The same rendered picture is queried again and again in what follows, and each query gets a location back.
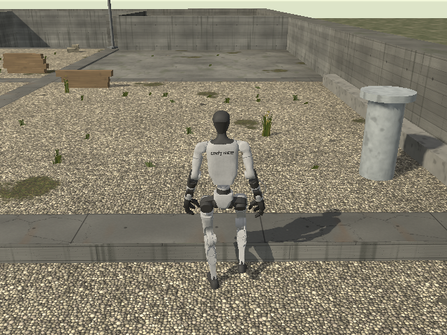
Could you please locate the robot left upper arm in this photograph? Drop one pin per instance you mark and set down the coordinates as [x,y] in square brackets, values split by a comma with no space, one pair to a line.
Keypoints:
[197,160]

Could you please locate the right robot hand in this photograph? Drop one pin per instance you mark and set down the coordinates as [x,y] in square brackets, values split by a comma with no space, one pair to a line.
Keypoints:
[260,207]

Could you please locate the robot torso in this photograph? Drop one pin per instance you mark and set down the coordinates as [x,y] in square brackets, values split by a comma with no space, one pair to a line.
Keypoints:
[222,162]

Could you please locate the left robot hand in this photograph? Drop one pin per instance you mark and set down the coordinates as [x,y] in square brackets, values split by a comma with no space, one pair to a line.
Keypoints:
[188,203]

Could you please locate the right robot forearm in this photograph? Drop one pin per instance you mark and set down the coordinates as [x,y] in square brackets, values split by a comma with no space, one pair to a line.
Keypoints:
[255,188]

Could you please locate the left robot shin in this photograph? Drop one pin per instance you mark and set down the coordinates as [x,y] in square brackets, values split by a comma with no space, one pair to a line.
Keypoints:
[211,256]

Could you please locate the left robot forearm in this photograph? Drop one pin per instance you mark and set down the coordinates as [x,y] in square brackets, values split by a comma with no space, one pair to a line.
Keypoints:
[190,188]

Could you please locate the robot right upper arm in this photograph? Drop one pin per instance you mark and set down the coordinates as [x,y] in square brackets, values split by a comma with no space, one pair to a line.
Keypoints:
[247,159]

